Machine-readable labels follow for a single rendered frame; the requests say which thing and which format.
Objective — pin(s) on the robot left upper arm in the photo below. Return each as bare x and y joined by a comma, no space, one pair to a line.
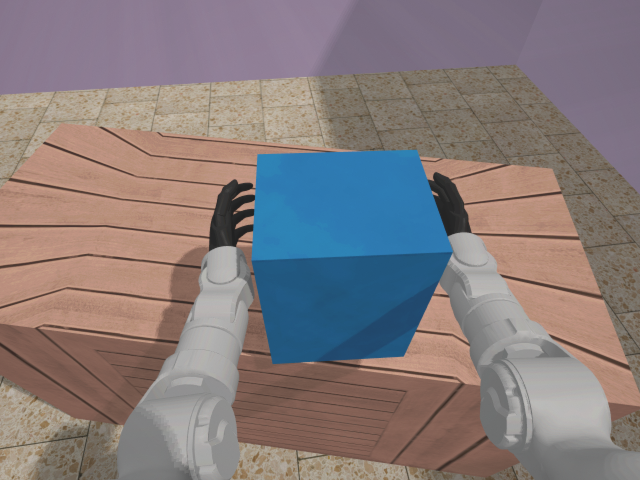
189,437

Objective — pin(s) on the pedestal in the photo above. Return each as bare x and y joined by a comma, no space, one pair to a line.
102,235

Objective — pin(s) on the robot right forearm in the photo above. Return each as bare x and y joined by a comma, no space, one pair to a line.
489,315

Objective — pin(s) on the robot right hand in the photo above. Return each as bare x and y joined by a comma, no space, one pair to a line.
450,205

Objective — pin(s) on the robot left hand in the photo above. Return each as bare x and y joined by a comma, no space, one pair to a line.
223,223

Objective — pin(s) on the carton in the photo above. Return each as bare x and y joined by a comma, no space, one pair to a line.
348,249

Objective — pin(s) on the robot right upper arm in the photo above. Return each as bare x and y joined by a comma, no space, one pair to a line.
551,414

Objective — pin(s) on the robot left forearm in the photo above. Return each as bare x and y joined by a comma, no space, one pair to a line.
212,339

